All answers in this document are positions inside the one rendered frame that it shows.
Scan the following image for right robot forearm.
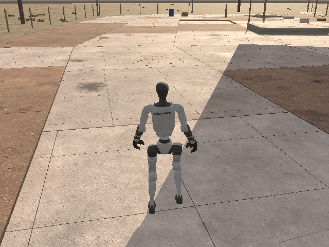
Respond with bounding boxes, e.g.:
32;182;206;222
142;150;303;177
184;124;195;144

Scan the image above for robot right upper arm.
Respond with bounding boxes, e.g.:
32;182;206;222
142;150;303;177
174;104;189;132

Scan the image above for left robot hand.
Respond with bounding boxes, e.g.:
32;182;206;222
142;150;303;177
133;140;144;150

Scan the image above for right robot hand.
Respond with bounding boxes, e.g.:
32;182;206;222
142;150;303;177
186;140;197;153

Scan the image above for left robot shin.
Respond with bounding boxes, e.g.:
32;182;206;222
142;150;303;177
149;173;156;207

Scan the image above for right robot foot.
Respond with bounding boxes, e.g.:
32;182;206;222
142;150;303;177
175;195;182;204

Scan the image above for left robot forearm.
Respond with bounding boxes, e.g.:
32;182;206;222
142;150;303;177
134;125;143;142

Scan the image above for robot left upper arm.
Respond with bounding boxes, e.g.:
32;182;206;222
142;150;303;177
138;104;152;133

